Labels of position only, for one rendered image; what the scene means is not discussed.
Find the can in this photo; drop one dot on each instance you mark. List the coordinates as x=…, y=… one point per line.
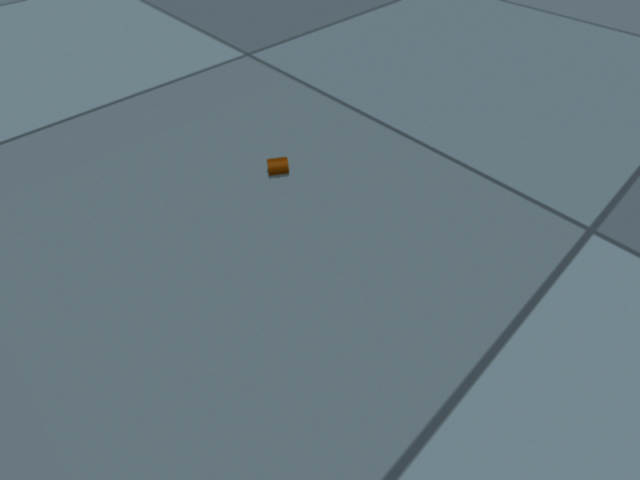
x=277, y=166

